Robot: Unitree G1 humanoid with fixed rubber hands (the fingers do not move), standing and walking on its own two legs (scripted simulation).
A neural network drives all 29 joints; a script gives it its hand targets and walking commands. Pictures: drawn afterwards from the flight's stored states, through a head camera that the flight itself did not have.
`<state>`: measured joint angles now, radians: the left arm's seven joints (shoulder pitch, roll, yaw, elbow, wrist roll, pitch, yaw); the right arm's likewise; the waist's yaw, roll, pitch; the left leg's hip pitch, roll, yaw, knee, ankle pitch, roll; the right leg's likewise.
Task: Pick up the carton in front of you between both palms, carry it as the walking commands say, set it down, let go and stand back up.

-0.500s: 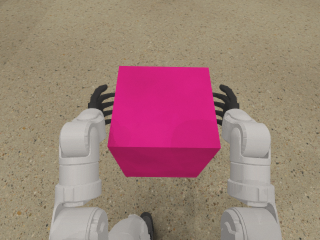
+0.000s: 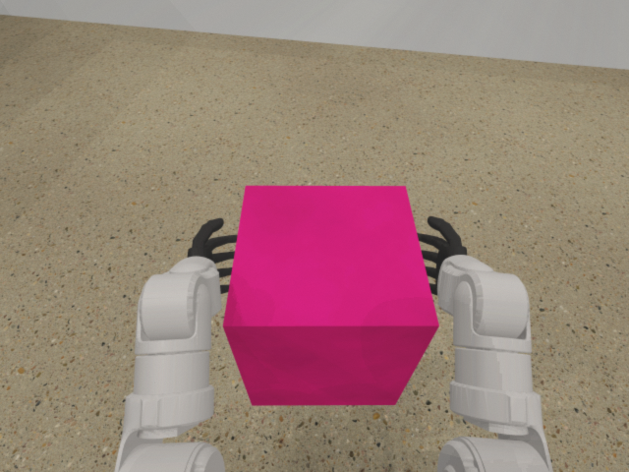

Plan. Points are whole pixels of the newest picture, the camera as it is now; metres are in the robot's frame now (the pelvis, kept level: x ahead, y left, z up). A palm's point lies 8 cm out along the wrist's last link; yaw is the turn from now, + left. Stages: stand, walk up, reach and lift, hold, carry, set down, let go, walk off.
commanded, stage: carry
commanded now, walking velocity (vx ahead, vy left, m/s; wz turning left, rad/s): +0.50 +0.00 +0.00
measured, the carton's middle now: (324, 301) +0.33 +0.00 +0.01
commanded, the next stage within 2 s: none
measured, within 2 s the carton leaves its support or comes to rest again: neither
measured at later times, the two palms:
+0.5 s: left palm (225, 152) +0.58 +0.17 +0.08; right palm (404, 156) +0.57 -0.13 +0.08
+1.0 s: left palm (268, 63) +0.88 +0.12 +0.09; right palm (404, 69) +0.87 -0.17 +0.08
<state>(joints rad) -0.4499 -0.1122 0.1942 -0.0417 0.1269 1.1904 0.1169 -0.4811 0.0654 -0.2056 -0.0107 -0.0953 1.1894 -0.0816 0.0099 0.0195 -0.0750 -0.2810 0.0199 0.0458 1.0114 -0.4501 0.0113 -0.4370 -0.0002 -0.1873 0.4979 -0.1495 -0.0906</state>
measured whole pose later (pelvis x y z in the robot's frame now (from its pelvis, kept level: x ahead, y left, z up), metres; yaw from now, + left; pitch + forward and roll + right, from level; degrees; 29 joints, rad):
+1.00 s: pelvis +0.61 -0.02 +0.00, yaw +0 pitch +4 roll +0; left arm -0.19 -0.14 0.09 -0.30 0.12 1.21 0.09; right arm -0.18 0.13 -0.13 -0.34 -0.12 1.22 -0.08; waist 0.01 0.04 -0.07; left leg -0.25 0.06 0.08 1.00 -0.50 -0.03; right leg -0.43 -0.05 -0.24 0.48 -0.11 -0.07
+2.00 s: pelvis +0.75 +0.01 +0.00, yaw -2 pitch +2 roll +0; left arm -0.10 -0.13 0.09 -0.04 0.20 0.94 0.05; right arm -0.11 0.13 -0.09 -0.04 -0.20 0.93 -0.04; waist 0.00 0.00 -0.14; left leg -0.29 0.06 0.17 0.54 -0.28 0.02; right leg -0.20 -0.09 -0.18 0.52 -0.35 0.03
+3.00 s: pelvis +0.71 +0.00 +0.01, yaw -4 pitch -4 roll +0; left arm -0.16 -0.13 0.14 0.12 0.24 0.74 0.03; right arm -0.19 0.14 -0.15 0.17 -0.25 0.72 -0.01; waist 0.01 -0.01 0.02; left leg -0.17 0.02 0.03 0.40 -0.15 -0.01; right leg -0.10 -0.02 -0.05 0.41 -0.23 0.00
